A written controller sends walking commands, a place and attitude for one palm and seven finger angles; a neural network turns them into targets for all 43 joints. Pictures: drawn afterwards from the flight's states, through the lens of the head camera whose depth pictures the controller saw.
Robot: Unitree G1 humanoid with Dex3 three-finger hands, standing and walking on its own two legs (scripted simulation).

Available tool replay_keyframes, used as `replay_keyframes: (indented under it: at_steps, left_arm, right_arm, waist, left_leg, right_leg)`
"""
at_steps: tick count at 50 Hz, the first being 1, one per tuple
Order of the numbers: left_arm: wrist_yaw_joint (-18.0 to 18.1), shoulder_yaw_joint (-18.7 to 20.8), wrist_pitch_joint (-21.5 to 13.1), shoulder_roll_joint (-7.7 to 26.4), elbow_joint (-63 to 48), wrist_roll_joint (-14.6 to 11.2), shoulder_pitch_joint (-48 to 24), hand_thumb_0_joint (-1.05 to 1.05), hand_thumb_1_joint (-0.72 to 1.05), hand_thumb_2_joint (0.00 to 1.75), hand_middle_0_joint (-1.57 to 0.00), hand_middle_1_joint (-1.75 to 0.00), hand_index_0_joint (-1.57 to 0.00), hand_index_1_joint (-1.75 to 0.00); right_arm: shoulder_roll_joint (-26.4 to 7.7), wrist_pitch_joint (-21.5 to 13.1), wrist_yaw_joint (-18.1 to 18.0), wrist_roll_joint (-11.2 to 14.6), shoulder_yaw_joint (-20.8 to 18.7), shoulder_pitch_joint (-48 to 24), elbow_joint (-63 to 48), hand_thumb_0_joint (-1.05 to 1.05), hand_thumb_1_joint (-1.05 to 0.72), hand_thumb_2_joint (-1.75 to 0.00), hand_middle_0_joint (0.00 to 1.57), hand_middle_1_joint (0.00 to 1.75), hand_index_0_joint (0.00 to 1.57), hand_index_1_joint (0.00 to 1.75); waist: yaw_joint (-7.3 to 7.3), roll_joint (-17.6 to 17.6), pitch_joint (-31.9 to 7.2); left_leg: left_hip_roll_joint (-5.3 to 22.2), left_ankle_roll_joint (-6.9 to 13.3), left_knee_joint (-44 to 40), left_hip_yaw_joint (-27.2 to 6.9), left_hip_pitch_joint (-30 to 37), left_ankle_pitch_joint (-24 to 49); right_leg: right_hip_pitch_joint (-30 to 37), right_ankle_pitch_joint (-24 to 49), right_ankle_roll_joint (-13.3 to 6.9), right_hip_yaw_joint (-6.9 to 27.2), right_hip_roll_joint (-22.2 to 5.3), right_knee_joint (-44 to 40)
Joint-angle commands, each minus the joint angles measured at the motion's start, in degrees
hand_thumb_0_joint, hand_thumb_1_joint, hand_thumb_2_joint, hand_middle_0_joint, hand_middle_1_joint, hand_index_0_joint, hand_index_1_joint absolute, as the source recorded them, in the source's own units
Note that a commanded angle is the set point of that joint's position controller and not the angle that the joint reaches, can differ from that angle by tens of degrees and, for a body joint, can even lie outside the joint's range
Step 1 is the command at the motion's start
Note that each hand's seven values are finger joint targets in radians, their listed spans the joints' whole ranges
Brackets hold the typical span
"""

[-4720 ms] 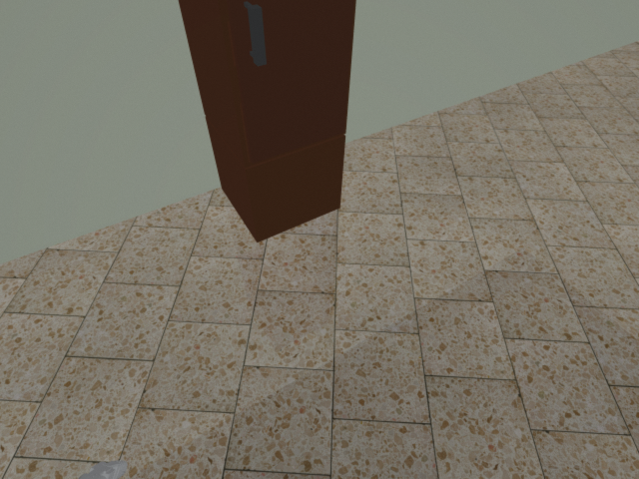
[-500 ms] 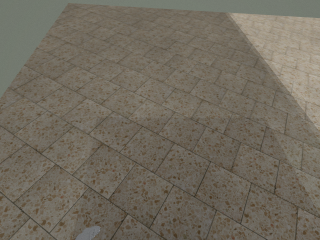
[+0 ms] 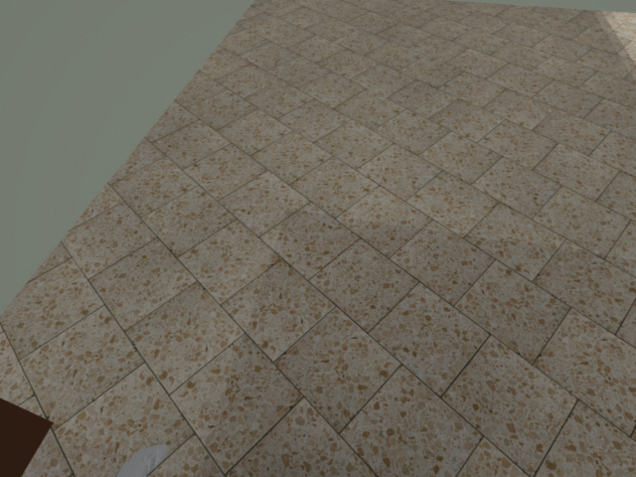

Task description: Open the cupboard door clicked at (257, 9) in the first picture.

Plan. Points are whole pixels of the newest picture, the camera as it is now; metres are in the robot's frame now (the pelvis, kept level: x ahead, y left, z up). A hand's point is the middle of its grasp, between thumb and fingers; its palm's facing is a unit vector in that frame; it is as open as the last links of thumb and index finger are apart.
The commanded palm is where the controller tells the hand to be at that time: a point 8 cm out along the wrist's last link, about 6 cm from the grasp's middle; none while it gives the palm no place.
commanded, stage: turn to face it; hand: left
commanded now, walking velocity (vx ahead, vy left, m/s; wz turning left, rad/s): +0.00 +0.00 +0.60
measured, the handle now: out of the picture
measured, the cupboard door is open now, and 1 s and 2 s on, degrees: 0 0 0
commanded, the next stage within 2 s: none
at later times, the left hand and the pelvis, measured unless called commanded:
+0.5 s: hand out of the picture -0.09 +0.23 -0.18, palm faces +0.37 -0.89 -0.27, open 7.4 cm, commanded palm none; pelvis -0.04 +0.01 -0.01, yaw +20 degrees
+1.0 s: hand out of the picture -0.05 +0.20 -0.13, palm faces +0.57 -0.76 -0.30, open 7.3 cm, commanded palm none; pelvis -0.03 -0.03 +0.00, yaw +37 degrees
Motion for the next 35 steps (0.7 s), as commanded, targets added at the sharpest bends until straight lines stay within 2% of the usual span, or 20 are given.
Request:
replay_keyframes:
  at_steps: [1, 2, 3, 4, 5, 6, 10, 14, 16, 18, 20, 21, 22, 23, 24, 25, 27, 29, 32, 35]
  left_arm:
    - [1.0, 3.0, -1.9, 15.5, -4.3, 1.6, 7.9, 0.00, 0.90, 0.90, -0.20, -0.30, -0.20, -0.30]
    - [1.2, 2.7, -1.9, 14.0, -5.7, 1.0, 4.7, 0.00, 0.90, 0.90, -0.20, -0.30, -0.20, -0.30]
    - [1.0, 2.2, -2.1, 12.3, -6.3, 1.0, 0.9, 0.00, 0.90, 0.90, -0.20, -0.30, -0.20, -0.30]
    - [1.0, 1.6, -2.1, 10.3, -6.9, 1.0, -1.4, 0.00, 0.90, 0.90, -0.20, -0.30, -0.20, -0.30]
    - [0.8, 1.0, -2.5, 8.9, -7.0, 1.1, -2.6, 0.00, 0.90, 0.90, -0.20, -0.30, -0.20, -0.30]
    - [0.7, 0.7, -2.8, 8.3, -6.8, 1.2, -1.4, 0.00, 0.90, 0.90, -0.20, -0.30, -0.20, -0.30]
    - [0.7, 1.0, -2.7, 10.0, -5.1, 1.4, 4.4, 0.00, 0.90, 0.90, -0.20, -0.30, -0.20, -0.30]
    - [0.5, 1.5, -2.4, 11.8, -3.7, 1.7, 8.0, 0.00, 0.90, 0.90, -0.20, -0.30, -0.20, -0.30]
    - [0.4, 1.9, -2.2, 12.9, -3.4, 1.8, 8.8, 0.00, 0.90, 0.90, -0.20, -0.30, -0.20, -0.30]
    - [0.3, 2.3, -2.0, 13.6, -2.9, 1.7, 8.8, 0.00, 0.90, 0.90, -0.20, -0.30, -0.20, -0.30]
    - [0.1, 2.5, -1.6, 13.4, -2.5, 1.3, 8.6, 0.00, 0.90, 0.90, -0.20, -0.30, -0.20, -0.30]
    - [-0.1, 2.5, -1.4, 12.4, -2.8, 0.8, 8.2, 0.00, 0.90, 0.90, -0.20, -0.30, -0.20, -0.30]
    - [-0.5, 2.1, -1.2, 9.2, -5.0, 0.4, 8.2, 0.00, 0.90, 0.90, -0.20, -0.30, -0.20, -0.30]
    - [-0.5, 0.9, -1.1, 7.1, -7.5, 0.9, 4.2, 0.00, 0.90, 0.90, -0.20, -0.30, -0.20, -0.30]
    - [0.2, 1.0, -0.3, 7.6, -7.4, 1.1, 0.8, 0.00, 0.90, 0.90, -0.20, -0.30, -0.20, -0.30]
    - [0.1, 1.3, -0.5, 7.4, -6.7, 0.8, -0.8, 0.00, 0.90, 0.90, -0.20, -0.30, -0.20, -0.30]
    - [-0.6, 1.7, -0.6, 7.6, -4.8, 0.7, 1.7, 0.00, 0.90, 0.90, -0.20, -0.30, -0.20, -0.30]
    - [-0.9, 1.7, -0.5, 7.8, -3.8, 0.8, 3.7, 0.00, 0.90, 0.90, -0.20, -0.30, -0.20, -0.30]
    - [-0.7, 1.5, -0.2, 7.6, -4.3, 0.7, 2.6, 0.00, 0.90, 0.90, -0.20, -0.30, -0.20, -0.30]
    - [-0.5, 1.4, -0.4, 7.2, -5.6, 0.6, 0.5, 0.00, 0.90, 0.90, -0.20, -0.30, -0.20, -0.30]
  right_arm:
    - [-3.6, -0.8, 0.5, 0.2, -1.5, -2.3, -8.1, 0.00, -0.90, -0.90, 0.20, 0.30, 0.20, 0.30]
    - [-7.3, -0.5, 0.6, -0.6, -2.2, -3.7, -8.1, 0.00, -0.90, -0.90, 0.20, 0.30, 0.20, 0.30]
    - [-6.5, 0.0, 0.9, -0.5, -2.2, -3.2, -7.0, 0.00, -0.90, -0.90, 0.20, 0.30, 0.20, 0.30]
    - [-6.3, 0.3, 1.3, -0.4, -2.2, -2.0, -6.2, 0.00, -0.90, -0.90, 0.20, 0.30, 0.20, 0.30]
    - [-5.7, 0.5, 1.7, -0.4, -1.9, -1.4, -5.2, 0.00, -0.90, -0.90, 0.20, 0.30, 0.20, 0.30]
    - [-5.2, 0.4, 1.8, -0.3, -1.6, -0.6, -5.0, 0.00, -0.90, -0.90, 0.20, 0.30, 0.20, 0.30]
    - [-4.6, 0.7, 1.9, 0.0, -1.0, -4.7, -5.9, 0.00, -0.90, -0.90, 0.20, 0.30, 0.20, 0.30]
    - [-4.3, 0.4, 2.0, 0.3, -0.3, -9.3, -7.1, 0.00, -0.90, -0.90, 0.20, 0.30, 0.20, 0.30]
    - [-3.8, -0.1, 2.0, 0.5, 0.2, -9.5, -7.2, 0.00, -0.90, -0.90, 0.20, 0.30, 0.20, 0.30]
    - [-3.8, -0.6, 1.8, 0.7, 0.5, -7.9, -6.9, 0.00, -0.90, -0.90, 0.20, 0.30, 0.20, 0.30]
    - [-4.9, -1.2, 1.6, 0.5, 0.2, -5.0, -6.4, 0.00, -0.90, -0.90, 0.20, 0.30, 0.20, 0.30]
    - [-7.6, -1.7, 1.5, 0.4, -0.5, -1.6, -5.4, 0.00, -0.90, -0.90, 0.20, 0.30, 0.20, 0.30]
    - [-14.3, -2.2, 1.2, -0.1, -2.1, 1.8, -5.2, 0.00, -0.90, -0.90, 0.20, 0.30, 0.20, 0.30]
    - [-17.5, -1.8, 0.9, 0.5, -2.8, 5.7, -3.9, 0.00, -0.90, -0.90, 0.20, 0.30, 0.20, 0.30]
    - [-16.0, -2.1, 0.2, 0.5, -2.6, 7.7, -2.6, 0.00, -0.90, -0.90, 0.20, 0.30, 0.20, 0.30]
    - [-14.4, -2.1, -0.5, 0.2, -2.2, 5.5, -3.0, 0.00, -0.90, -0.90, 0.20, 0.30, 0.20, 0.30]
    - [-11.3, -2.3, -0.5, 0.1, -1.0, -1.6, -4.9, 0.00, -0.90, -0.90, 0.20, 0.30, 0.20, 0.30]
    - [-10.7, -2.5, -0.4, 0.2, -0.7, -3.6, -5.6, 0.00, -0.90, -0.90, 0.20, 0.30, 0.20, 0.30]
    - [-10.8, -2.3, -0.3, 0.1, -0.9, -2.6, -5.3, 0.00, -0.90, -0.90, 0.20, 0.30, 0.20, 0.30]
    - [-11.1, -2.0, -0.2, -0.1, -1.3, -1.2, -5.1, 0.00, -0.90, -0.90, 0.20, 0.30, 0.20, 0.30]
  waist:
    - [4.52, -19.9, -2.8]
    - [3.72, -15.9, -1.8]
    - [1.54, -14.5, 0.5]
    - [0.04, -11.5, 2.0]
    - [-0.69, -10.5, 3.5]
    - [-0.45, -10.7, 2.1]
    - [2.53, -12.0, 0.4]
    - [4.96, -13.7, -0.7]
    - [5.47, -15.0, -3.0]
    - [5.18, -16.4, -5.5]
    - [3.46, -14.2, -6.9]
    - [1.30, -9.0, -9.0]
    - [-0.75, 8.4, -11.7]
    - [-2.74, 13.7, -10.8]
    - [-3.77, 12.0, -11.0]
    - [-3.04, 10.3, -8.4]
    - [0.54, 7.2, -4.8]
    - [1.61, 7.3, -4.9]
    - [1.04, 6.3, -4.0]
    - [0.34, 6.3, -4.2]
  left_leg:
    - [-1.6, -3.9, 22.3, 3.1, -19.4, -22.7]
    - [2.5, -2.8, 30.6, 0.7, -15.4, -21.7]
    - [3.3, -2.9, 35.6, 1.4, -14.1, -18.6]
    - [4.4, -3.3, 38.7, 2.3, -13.5, -15.6]
    - [5.1, -4.0, 40.6, 4.1, -13.0, -12.4]
    - [5.0, -4.6, 40.5, 5.2, -13.0, -11.3]
    - [5.9, -5.9, 33.9, 8.0, -11.9, -13.3]
    - [6.0, -5.6, 24.1, 10.4, -8.3, -16.9]
    - [5.3, -5.1, 18.1, 12.0, -5.6, -17.7]
    - [4.8, -4.3, 11.3, 13.2, -1.9, -16.8]
    - [4.5, -3.5, -0.3, 14.0, 5.8, -8.6]
    - [6.8, -2.2, -6.8, 11.0, 15.3, 0.6]
    - [21.0, 4.2, -7.6, -7.1, 27.1, 19.7]
    - [29.5, 11.2, -6.6, -13.6, 27.2, 35.6]
    - [27.7, 11.5, -5.9, -12.8, 24.7, 35.2]
    - [25.0, 10.9, -6.0, -10.9, 21.4, 31.7]
    - [18.9, 7.9, -7.1, -4.7, 15.4, 25.3]
    - [16.7, 7.0, -8.2, -2.8, 13.5, 21.4]
    - [16.4, 7.8, -9.8, -5.8, 12.5, 15.0]
    - [16.7, 8.8, -9.6, -9.8, 13.0, 12.6]
  right_leg:
    - [12.7, -4.1, -10.8, 25.8, -26.8, -26.6]
    - [3.6, -3.7, -11.9, 22.1, -26.7, -26.3]
    - [-0.2, -1.8, -10.9, 18.5, -22.6, -25.5]
    - [-1.5, 2.9, -9.9, 13.0, -19.8, -23.6]
    - [-1.3, 8.8, -9.2, 7.0, -17.3, -21.4]
    - [1.6, 14.5, -9.0, 3.9, -15.9, -19.5]
    - [7.7, 20.7, -9.8, 0.2, -17.3, -17.5]
    - [10.3, 25.5, -10.6, -0.7, -19.5, -15.8]
    - [12.6, 30.4, -10.6, -1.9, -19.7, -13.4]
    - [14.4, 34.2, -9.9, -3.3, -20.2, -10.2]
    - [11.7, 33.0, -6.6, -6.7, -18.9, -4.4]
    - [5.4, 28.0, -3.8, -8.9, -17.6, 2.9]
    - [-11.0, 4.2, 0.8, -11.3, -10.6, 15.4]
    - [-19.3, -17.9, 2.1, -7.2, -7.3, 24.3]
    - [-19.6, -15.4, 1.6, -1.9, -7.7, 28.9]
    - [-20.2, -12.1, 1.7, -0.7, -7.4, 31.2]
    - [-17.1, -4.5, 2.0, -0.5, -7.0, 31.0]
    - [-14.5, -2.1, 2.2, -0.8, -6.2, 28.3]
    - [-13.2, -1.7, 2.5, -0.5, -5.0, 23.8]
    - [-12.5, -3.1, 2.3, 0.1, -3.8, 18.8]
